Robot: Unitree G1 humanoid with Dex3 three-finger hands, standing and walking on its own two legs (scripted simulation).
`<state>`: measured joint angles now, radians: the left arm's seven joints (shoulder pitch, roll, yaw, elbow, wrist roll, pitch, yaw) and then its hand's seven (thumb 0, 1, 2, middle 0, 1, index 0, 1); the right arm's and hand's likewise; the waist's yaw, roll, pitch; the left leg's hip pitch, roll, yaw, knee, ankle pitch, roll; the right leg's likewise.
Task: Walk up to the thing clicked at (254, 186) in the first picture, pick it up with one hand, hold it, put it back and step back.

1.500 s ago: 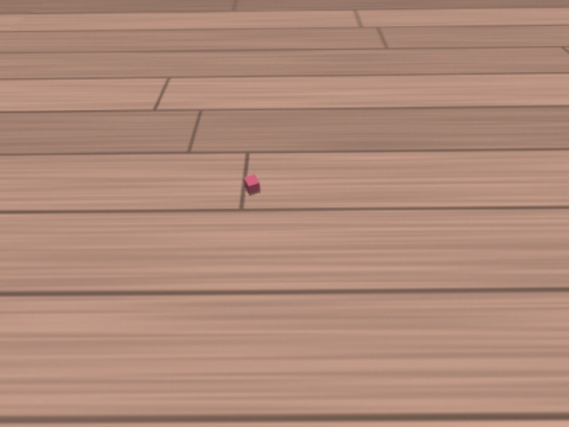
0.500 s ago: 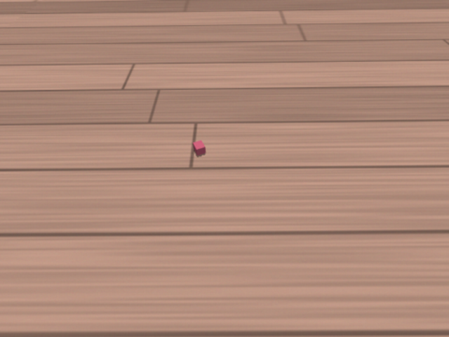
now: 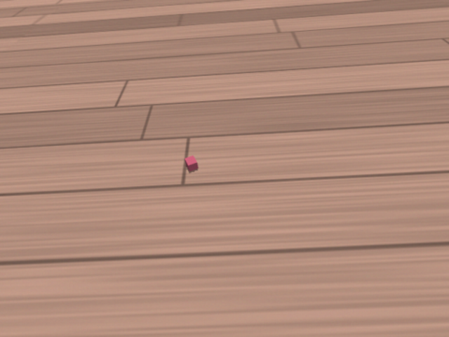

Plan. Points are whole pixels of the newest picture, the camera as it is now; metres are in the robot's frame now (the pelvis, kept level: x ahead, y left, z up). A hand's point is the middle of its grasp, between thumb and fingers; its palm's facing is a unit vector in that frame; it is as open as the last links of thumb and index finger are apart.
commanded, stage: walk up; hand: left
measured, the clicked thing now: (191, 163) +1.28 +0.24 -0.73
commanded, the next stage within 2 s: none
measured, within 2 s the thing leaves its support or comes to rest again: neither
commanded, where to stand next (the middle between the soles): +0.91 -0.01 m, yaw +2 degrees
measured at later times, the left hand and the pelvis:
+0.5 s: hand (119, 313) +0.24 +0.26 -0.16, palm faces +0.01 -0.94 -0.33, open 7.4 cm; pelvis +0.24 +0.00 +0.00, yaw +2 degrees
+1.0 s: hand (155, 200) +0.50 +0.20 -0.10, palm faces +0.03 -0.90 -0.43, open 7.4 cm; pelvis +0.46 -0.08 +0.01, yaw +1 degrees
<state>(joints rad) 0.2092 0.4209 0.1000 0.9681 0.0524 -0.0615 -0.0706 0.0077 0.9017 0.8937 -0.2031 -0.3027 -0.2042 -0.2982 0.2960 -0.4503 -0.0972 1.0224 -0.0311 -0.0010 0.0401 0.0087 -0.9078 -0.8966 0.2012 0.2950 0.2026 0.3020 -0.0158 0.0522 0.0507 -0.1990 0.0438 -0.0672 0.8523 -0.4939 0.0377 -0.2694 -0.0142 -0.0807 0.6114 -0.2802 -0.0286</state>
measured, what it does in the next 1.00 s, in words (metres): walks ahead: left foot, then right foot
